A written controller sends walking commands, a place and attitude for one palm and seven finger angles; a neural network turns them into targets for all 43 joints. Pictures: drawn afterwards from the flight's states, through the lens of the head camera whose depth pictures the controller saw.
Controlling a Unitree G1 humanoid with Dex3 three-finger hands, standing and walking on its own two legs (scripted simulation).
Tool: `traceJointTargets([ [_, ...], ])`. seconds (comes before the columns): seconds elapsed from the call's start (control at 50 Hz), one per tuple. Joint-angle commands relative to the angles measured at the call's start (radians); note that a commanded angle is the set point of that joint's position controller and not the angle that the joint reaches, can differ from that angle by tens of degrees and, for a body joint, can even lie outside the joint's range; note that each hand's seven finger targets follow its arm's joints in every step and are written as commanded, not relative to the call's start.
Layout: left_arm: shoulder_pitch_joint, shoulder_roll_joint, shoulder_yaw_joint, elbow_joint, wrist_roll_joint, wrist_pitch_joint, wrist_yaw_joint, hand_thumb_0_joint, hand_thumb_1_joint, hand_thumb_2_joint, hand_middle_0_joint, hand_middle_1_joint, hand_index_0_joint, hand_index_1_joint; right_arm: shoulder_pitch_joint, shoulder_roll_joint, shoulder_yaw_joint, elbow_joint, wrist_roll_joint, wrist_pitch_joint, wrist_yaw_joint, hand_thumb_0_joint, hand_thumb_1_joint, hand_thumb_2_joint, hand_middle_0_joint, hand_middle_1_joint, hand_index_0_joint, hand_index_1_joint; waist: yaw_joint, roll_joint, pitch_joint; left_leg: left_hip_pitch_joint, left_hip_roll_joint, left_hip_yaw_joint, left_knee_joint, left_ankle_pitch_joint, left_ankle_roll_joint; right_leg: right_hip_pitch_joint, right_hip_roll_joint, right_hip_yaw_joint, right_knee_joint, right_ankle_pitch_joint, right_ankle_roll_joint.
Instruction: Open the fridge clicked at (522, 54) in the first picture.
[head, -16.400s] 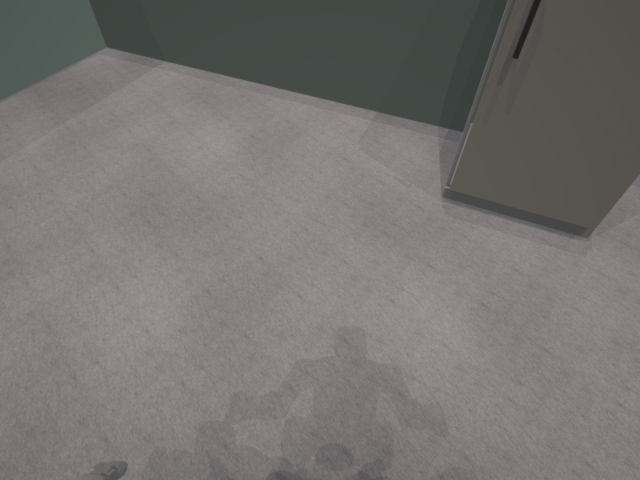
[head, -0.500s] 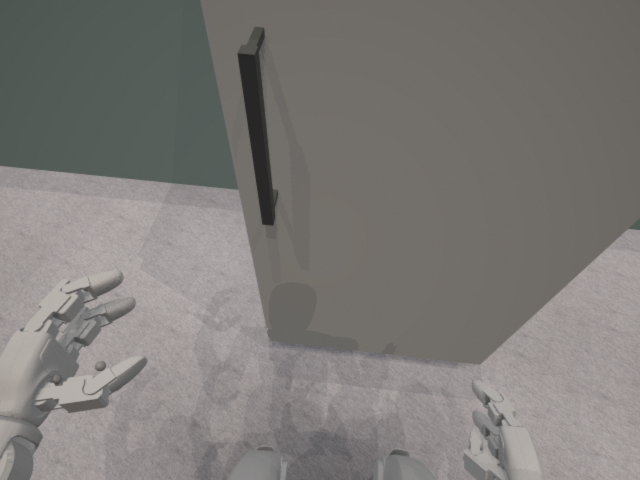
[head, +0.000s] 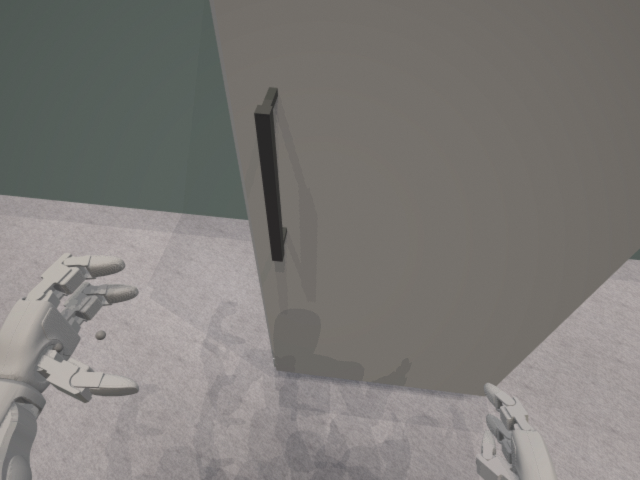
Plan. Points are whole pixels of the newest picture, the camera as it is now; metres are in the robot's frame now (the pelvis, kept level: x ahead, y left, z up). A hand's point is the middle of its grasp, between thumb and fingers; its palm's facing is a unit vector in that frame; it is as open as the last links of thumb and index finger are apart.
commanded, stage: raise the hand to about handle height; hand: left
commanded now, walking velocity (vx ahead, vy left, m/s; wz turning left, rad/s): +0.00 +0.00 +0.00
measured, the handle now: (275, 187) +0.46 +0.11 +0.11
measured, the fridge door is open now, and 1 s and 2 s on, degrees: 0 0 0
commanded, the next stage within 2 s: move the hooked fingers beside the handle in 0.88 s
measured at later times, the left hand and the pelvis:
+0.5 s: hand (101, 268) +0.29 +0.27 +0.14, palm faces +0.03 -1.00 -0.04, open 14.0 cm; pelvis +0.01 -0.01 +0.02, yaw -1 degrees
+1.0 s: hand (107, 281) +0.27 +0.25 +0.14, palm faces +0.05 -1.00 -0.04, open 14.0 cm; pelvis +0.00 -0.02 +0.02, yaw -1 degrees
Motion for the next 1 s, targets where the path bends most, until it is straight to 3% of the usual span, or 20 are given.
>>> traceJointTargets([
  [0.0,-0.214,0.234,0.109,-0.174,-0.029,-0.034,-0.016,0.0,-0.5,0.3,-0.3,-1.2,-0.3,-1.2,-0.053,-0.138,-0.056,-0.136,0.01,-0.052,-0.018,0.0,-0.9,-0.9,0.2,0.3,0.2,0.3,-0.01,0.065,-0.164,0.051,-0.029,-0.022,-0.195,0.289,0.001,0.191,0.054,0.021,-0.112,0.2,-0.036],
  [0.12,-0.299,0.262,0.121,-0.138,-0.024,-0.004,-0.02,0.0,-0.5,0.3,-0.3,-1.2,-0.3,-1.2,-0.059,-0.136,-0.047,-0.132,0.01,-0.046,-0.026,0.0,-0.9,-0.9,0.2,0.3,0.2,0.3,-0.006,0.068,-0.161,0.092,-0.028,-0.021,-0.231,0.303,0.003,0.224,0.053,0.024,-0.147,0.221,-0.036],
  [0.16,-0.307,0.272,0.134,-0.104,-0.025,0.008,-0.026,0.0,-0.5,0.3,-0.3,-1.2,-0.3,-1.2,-0.055,-0.138,-0.05,-0.128,0.011,-0.041,-0.029,0.0,-0.9,-0.9,0.2,0.3,0.2,0.3,-0.007,0.035,-0.166,0.094,-0.028,-0.017,-0.239,0.301,0.005,0.239,0.05,0.027,-0.161,0.227,-0.032],
  [0.32,-0.437,0.32,0.15,-0.101,-0.013,0.032,-0.025,0.0,-0.5,0.3,-0.3,-1.2,-0.3,-1.2,-0.06,-0.135,-0.045,-0.125,0.013,-0.032,-0.035,0.0,-0.9,-0.9,0.2,0.3,0.2,0.3,0.0,0.073,-0.189,0.152,-0.029,-0.014,-0.278,0.345,0.008,0.301,0.045,0.033,-0.194,0.274,-0.037],
  [0.38,-0.425,0.31,0.146,-0.028,-0.011,0.053,-0.027,0.0,-0.5,0.3,-0.3,-1.2,-0.3,-1.2,-0.051,-0.138,-0.044,-0.118,0.015,-0.026,-0.035,0.0,-0.9,-0.9,0.2,0.3,0.2,0.3,0.002,0.028,-0.157,0.146,-0.028,-0.009,-0.292,0.332,0.01,0.301,0.047,0.032,-0.213,0.261,-0.035],
  [0.46,-0.4,0.288,0.128,-0.003,-0.009,0.072,-0.037,0.0,-0.5,0.3,-0.3,-1.2,-0.3,-1.2,-0.053,-0.14,-0.048,-0.126,0.018,-0.022,-0.029,0.0,-0.9,-0.9,0.2,0.3,0.2,0.3,0.003,0.031,-0.137,0.14,-0.032,-0.002,-0.301,0.324,0.012,0.292,0.041,0.035,-0.221,0.265,-0.032],
  [0.5,-0.411,0.305,0.142,-0.036,-0.009,0.064,-0.034,0.0,-0.5,0.3,-0.3,-1.2,-0.3,-1.2,-0.055,-0.141,-0.05,-0.131,0.017,-0.02,-0.025,0.0,-0.9,-0.9,0.2,0.3,0.2,0.3,0.007,0.022,-0.164,0.153,-0.032,-0.001,-0.302,0.341,0.013,0.314,0.042,0.036,-0.218,0.279,-0.034],
  [0.54,-0.435,0.31,0.146,-0.085,-0.007,0.048,-0.023,0.0,-0.5,0.3,-0.3,-1.2,-0.3,-1.2,-0.057,-0.136,-0.052,-0.136,0.016,-0.022,-0.026,0.0,-0.9,-0.9,0.2,0.3,0.2,0.3,0.007,0.075,-0.185,0.178,-0.033,0.002,-0.303,0.35,0.01,0.315,0.041,0.038,-0.216,0.285,-0.036],
  [0.58,-0.422,0.323,0.159,-0.075,-0.002,0.037,-0.01,0.0,-0.5,0.3,-0.3,-1.2,-0.3,-1.2,-0.05,-0.139,-0.051,-0.129,0.011,-0.023,-0.027,0.0,-0.9,-0.9,0.2,0.3,0.2,0.3,0.011,0.033,-0.171,0.171,-0.028,0.002,-0.303,0.366,0.012,0.321,0.045,0.035,-0.216,0.3,-0.036],
  [0.66,-0.444,0.302,0.142,-0.068,0.003,0.027,-0.006,0.0,-0.5,0.3,-0.3,-1.2,-0.3,-1.2,-0.051,-0.136,-0.051,-0.121,0.015,-0.026,-0.034,0.0,-0.9,-0.9,0.2,0.3,0.2,0.3,0.003,0.067,-0.158,0.179,-0.032,0.002,-0.315,0.339,0.01,0.308,0.041,0.036,-0.224,0.279,-0.035],
  [0.68,-0.441,0.319,0.151,-0.062,0.007,0.03,-0.006,0.0,-0.5,0.3,-0.3,-1.2,-0.3,-1.2,-0.05,-0.139,-0.051,-0.12,0.012,-0.024,-0.036,0.0,-0.9,-0.9,0.2,0.3,0.2,0.3,0.005,0.043,-0.16,0.176,-0.031,0.008,-0.31,0.337,0.015,0.314,0.042,0.042,-0.229,0.279,-0.034],
  [0.76,-0.454,0.296,0.13,-0.043,0.003,0.031,-0.018,0.0,-0.5,0.3,-0.3,-1.2,-0.3,-1.2,-0.056,-0.135,-0.049,-0.116,0.017,-0.028,-0.042,0.0,-0.9,-0.9,0.2,0.3,0.2,0.3,-0.002,0.051,-0.145,0.173,-0.035,0.006,-0.317,0.301,0.014,0.304,0.038,0.044,-0.239,0.249,-0.032],
  [0.78,-0.448,0.301,0.132,-0.04,0.001,0.03,-0.021,0.0,-0.5,0.3,-0.3,-1.2,-0.3,-1.2,-0.056,-0.138,-0.049,-0.115,0.015,-0.027,-0.041,0.0,-0.9,-0.9,0.2,0.3,0.2,0.3,-0.001,0.012,-0.151,0.171,-0.031,0.006,-0.312,0.314,0.018,0.317,0.039,0.047,-0.239,0.262,-0.032],
  [0.84,-0.463,0.294,0.123,-0.029,-0.002,0.034,-0.028,0.0,-0.5,0.3,-0.3,-1.2,-0.3,-1.2,-0.062,-0.135,-0.046,-0.116,0.018,-0.029,-0.044,0.0,-0.9,-0.9,0.2,0.3,0.2,0.3,-0.004,0.051,-0.131,0.166,-0.036,0.005,-0.316,0.276,0.016,0.297,0.037,0.051,-0.246,0.222,-0.032],
  [0.88,-0.442,0.303,0.132,-0.01,-0.001,0.037,-0.027,0.0,-0.5,0.3,-0.3,-1.2,-0.3,-1.2,-0.058,-0.14,-0.048,-0.115,0.015,-0.028,-0.043,0.0,-0.9,-0.9,0.2,0.3,0.2,0.3,0.0,-0.006,-0.128,0.154,-0.031,0.006,-0.313,0.277,0.019,0.301,0.039,0.052,-0.25,0.216,-0.03],
  [0.94,-0.462,0.303,0.134,-0.046,-0.002,0.031,-0.026,0.0,-0.5,0.3,-0.3,-1.2,-0.3,-1.2,-0.066,-0.135,-0.048,-0.12,0.017,-0.032,-0.043,0.0,-0.9,-0.9,0.2,0.3,0.2,0.3,0.001,0.05,-0.156,0.168,-0.035,0.008,-0.312,0.287,0.016,0.312,0.035,0.054,-0.242,0.232,-0.031],
  [0.98,-0.463,0.326,0.15,-0.049,-0.001,0.029,-0.02,0.0,-0.5,0.3,-0.3,-1.2,-0.3,-1.2,-0.062,-0.138,-0.048,-0.116,0.013,-0.03,-0.043,0.0,-0.9,-0.9,0.2,0.3,0.2,0.3,0.003,0.036,-0.161,0.164,-0.032,0.01,-0.306,0.302,0.017,0.321,0.037,0.056,-0.241,0.246,-0.032],
])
